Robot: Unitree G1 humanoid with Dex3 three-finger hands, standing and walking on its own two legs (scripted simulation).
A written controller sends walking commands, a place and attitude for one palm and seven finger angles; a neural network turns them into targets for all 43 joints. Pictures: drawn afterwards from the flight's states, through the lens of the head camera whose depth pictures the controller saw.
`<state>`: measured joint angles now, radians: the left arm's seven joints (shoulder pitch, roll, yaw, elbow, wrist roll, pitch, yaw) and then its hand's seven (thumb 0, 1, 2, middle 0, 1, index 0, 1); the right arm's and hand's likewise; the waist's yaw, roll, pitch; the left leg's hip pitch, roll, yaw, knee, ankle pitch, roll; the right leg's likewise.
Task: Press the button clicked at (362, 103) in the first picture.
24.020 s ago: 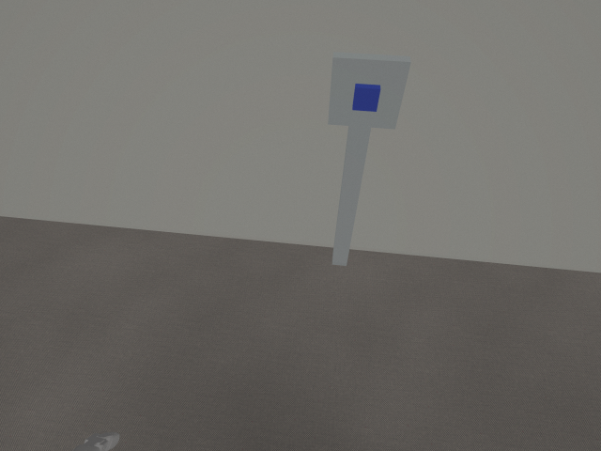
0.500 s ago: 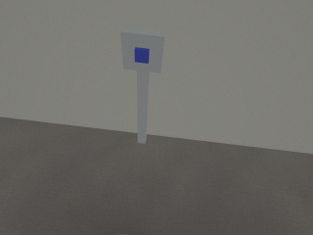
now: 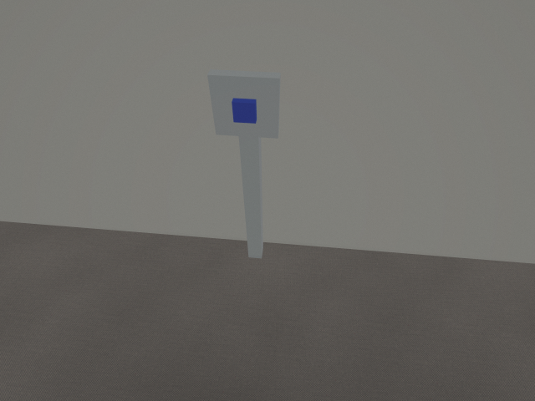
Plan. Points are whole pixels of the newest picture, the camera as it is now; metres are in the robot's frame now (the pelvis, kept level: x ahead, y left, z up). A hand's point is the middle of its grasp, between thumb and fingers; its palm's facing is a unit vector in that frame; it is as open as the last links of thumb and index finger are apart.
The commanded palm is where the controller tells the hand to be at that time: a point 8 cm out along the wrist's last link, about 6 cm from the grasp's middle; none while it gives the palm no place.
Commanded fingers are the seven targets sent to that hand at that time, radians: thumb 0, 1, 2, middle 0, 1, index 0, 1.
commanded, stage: let the arm hang, fingers relaxed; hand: left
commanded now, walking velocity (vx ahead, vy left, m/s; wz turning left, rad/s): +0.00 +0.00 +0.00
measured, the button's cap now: (244, 110) +0.80 +0.11 +0.01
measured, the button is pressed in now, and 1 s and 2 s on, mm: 0 0 0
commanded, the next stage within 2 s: stand and wait in 0.24 s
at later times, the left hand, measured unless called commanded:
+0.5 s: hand out of the picture +0.01 +0.15 -0.17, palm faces +0.04 -0.98 -0.19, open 7.4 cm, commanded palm none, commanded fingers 0.00 0.90 0.90 -0.20 -0.30 -0.20 -0.30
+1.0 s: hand out of the picture +0.04 +0.15 -0.17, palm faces +0.03 -0.98 -0.19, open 7.4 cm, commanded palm none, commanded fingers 0.00 0.90 0.90 -0.20 -0.30 -0.20 -0.30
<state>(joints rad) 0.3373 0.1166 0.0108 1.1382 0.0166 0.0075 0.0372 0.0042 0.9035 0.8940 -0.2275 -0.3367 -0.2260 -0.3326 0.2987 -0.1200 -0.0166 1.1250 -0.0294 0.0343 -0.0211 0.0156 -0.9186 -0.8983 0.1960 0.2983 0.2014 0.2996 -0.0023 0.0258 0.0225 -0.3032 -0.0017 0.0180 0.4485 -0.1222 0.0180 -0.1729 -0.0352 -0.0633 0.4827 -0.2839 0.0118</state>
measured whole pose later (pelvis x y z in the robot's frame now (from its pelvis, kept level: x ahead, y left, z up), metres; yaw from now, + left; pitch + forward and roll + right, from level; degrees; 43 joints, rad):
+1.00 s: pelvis +0.04 -0.02 +0.00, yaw +0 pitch -2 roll +0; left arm 0.26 0.15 0.01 1.14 0.01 -0.01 0.04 0.00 0.90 0.89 -0.20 -0.30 -0.20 -0.30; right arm 0.23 -0.15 -0.01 1.15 -0.02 0.01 -0.03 0.01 -0.92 -0.90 0.19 0.30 0.20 0.30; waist 0.00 0.00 0.07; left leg -0.22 0.02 0.01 0.43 -0.17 -0.01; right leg -0.06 -0.01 -0.07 0.39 -0.30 -0.01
